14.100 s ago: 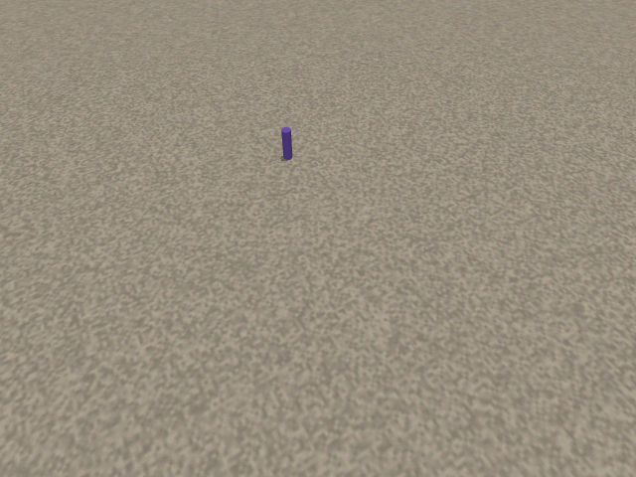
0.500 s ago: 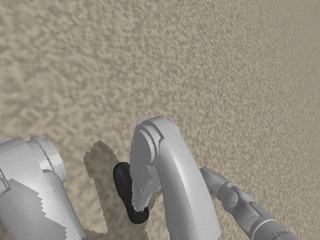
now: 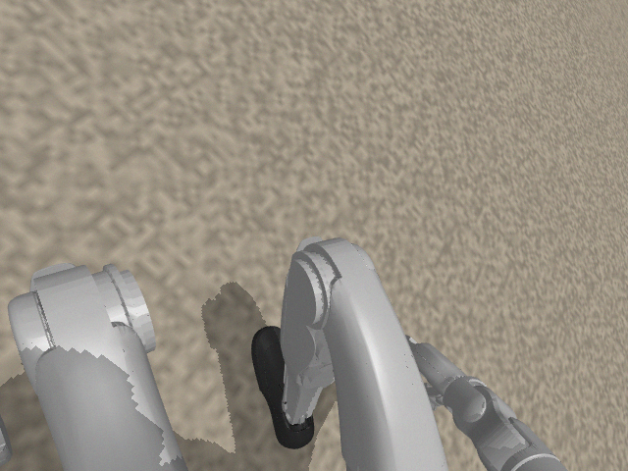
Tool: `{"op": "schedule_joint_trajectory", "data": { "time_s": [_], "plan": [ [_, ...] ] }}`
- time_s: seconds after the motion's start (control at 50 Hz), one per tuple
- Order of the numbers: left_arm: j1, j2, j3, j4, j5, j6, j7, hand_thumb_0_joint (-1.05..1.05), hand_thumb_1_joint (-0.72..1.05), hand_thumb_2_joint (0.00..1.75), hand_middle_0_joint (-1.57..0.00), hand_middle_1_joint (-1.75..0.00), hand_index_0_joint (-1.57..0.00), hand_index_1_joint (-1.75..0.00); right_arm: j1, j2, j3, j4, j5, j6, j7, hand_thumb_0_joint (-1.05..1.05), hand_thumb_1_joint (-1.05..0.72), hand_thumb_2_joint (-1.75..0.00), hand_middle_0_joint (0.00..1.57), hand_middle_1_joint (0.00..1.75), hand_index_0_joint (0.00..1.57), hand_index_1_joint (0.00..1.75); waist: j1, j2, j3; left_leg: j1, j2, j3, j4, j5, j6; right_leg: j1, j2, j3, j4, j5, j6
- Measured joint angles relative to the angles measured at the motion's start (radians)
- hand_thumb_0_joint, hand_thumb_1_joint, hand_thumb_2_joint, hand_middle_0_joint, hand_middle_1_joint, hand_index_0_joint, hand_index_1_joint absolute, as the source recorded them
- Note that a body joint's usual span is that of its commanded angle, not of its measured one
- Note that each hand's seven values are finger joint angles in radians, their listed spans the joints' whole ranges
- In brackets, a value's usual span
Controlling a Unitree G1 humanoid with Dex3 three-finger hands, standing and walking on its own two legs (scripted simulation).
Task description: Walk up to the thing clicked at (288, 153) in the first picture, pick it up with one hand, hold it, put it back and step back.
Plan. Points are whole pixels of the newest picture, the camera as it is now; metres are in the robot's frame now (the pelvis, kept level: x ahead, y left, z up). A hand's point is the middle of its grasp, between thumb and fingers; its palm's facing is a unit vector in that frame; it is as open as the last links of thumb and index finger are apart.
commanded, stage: settle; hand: left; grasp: from the side
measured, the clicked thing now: out of the picture +0.42 +0.33 -0.15
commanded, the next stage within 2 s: lift in 1.40 s
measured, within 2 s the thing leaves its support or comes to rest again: neither
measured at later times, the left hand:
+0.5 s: hand out of the picture +0.39 +0.32 -0.02, palm faces +0.30 -0.95 -0.05, open 5.9 cm
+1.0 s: hand out of the picture +0.40 +0.31 +0.03, palm faces +0.31 -0.95 -0.05, open 5.9 cm
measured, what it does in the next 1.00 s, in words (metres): rises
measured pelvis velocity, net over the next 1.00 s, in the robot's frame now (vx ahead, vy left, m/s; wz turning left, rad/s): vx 0.01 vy -0.02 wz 0.15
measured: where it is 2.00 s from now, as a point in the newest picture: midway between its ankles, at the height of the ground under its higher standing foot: (210, 434)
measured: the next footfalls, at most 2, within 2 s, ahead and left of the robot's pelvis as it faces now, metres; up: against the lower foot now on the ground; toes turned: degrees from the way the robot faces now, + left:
none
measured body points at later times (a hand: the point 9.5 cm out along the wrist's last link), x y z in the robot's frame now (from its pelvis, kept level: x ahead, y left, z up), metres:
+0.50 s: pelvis +0.01 -0.01 +0.03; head +0.20 +0.11 +0.42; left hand +0.37 +0.37 -0.02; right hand +0.20 -0.24 -0.07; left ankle +0.08 +0.14 -0.26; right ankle +0.12 -0.12 -0.26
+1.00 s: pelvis +0.01 -0.02 +0.06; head +0.20 +0.07 +0.45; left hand +0.37 +0.36 +0.04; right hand +0.20 -0.26 -0.06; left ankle +0.08 +0.14 -0.26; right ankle +0.12 -0.12 -0.26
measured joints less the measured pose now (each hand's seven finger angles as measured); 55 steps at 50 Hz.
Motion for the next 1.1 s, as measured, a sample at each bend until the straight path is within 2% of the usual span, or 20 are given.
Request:
{"op": "schedule_joint_trajectory", "data": {
  "time_s": [0.06, 0.28, 0.44, 0.66, 0.88, 1.1],
  "plan": [
    [0.011, -0.037, -0.017, -0.057, -0.011, 0.045, -0.007, 0.06, 0.11, 1.11, -0.96, -1.11, -0.97, -1.07, 0.021, 0.002, -0.035, 0.006, 0.026, 0.001, 0.001, 0.00, -0.89, -0.90, 0.21, 0.30, 0.21, 0.30, 0.012, 0.027, -0.035, -0.008, 0.000, 0.020, -0.017, 0.006, 0.003, -0.011, -0.008, 0.012, -0.004, -0.003, 0.000],
    [0.048, -0.142, -0.056, -0.203, -0.019, 0.182, -0.029, 0.05, 0.12, 1.08, -0.96, -1.10, -0.97, -1.06, 0.079, 0.033, -0.158, 0.038, 0.111, 0.015, -0.008, 0.00, -0.88, -0.89, 0.20, 0.30, 0.21, 0.30, 0.051, 0.102, -0.147, -0.031, 0.005, 0.093, -0.083, 0.022, 0.004, -0.056, -0.034, 0.059, -0.019, -0.012, -0.014],
    [0.062, -0.199, -0.050, -0.257, -0.039, 0.244, -0.066, 0.05, 0.13, 1.08, -0.96, -1.10, -0.97, -1.06, 0.107, 0.050, -0.214, 0.063, 0.156, 0.020, -0.026, 0.00, -0.88, -0.89, 0.20, 0.30, 0.21, 0.30, 0.071, 0.142, -0.199, -0.026, 0.009, 0.137, -0.136, 0.017, -0.005, -0.074, -0.050, 0.087, -0.038, -0.029, -0.024],
    [0.030, -0.237, -0.018, -0.301, -0.063, 0.293, -0.125, 0.05, 0.13, 1.08, -0.97, -1.10, -0.97, -1.06, 0.120, 0.050, -0.280, 0.089, 0.185, 0.011, -0.045, 0.00, -0.88, -0.89, 0.20, 0.30, 0.21, 0.30, 0.087, 0.179, -0.234, -0.008, 0.016, 0.178, -0.196, 0.007, -0.015, -0.083, -0.061, 0.114, -0.066, -0.046, -0.039],
    [0.015, -0.279, -0.003, -0.325, -0.043, 0.340, -0.132, 0.05, 0.12, 1.09, -0.97, -1.09, -0.98, -1.06, 0.138, 0.044, -0.327, 0.092, 0.200, 0.006, -0.059, 0.00, -0.89, -0.89, 0.20, 0.30, 0.21, 0.30, 0.096, 0.194, -0.255, 0.014, 0.017, 0.203, -0.242, 0.019, -0.016, -0.073, -0.068, 0.129, -0.096, -0.040, -0.047],
    [0.005, -0.295, -0.015, -0.307, -0.027, 0.343, -0.131, 0.05, 0.11, 1.10, -0.98, -1.09, -0.98, -1.06, 0.154, 0.052, -0.344, 0.104, 0.206, -0.009, -0.070, 0.00, -0.89, -0.89, 0.20, 0.30, 0.21, 0.30, 0.100, 0.200, -0.276, 0.040, 0.014, 0.225, -0.288, 0.038, -0.013, -0.054, -0.076, 0.142, -0.130, -0.027, -0.049]
  ]
}}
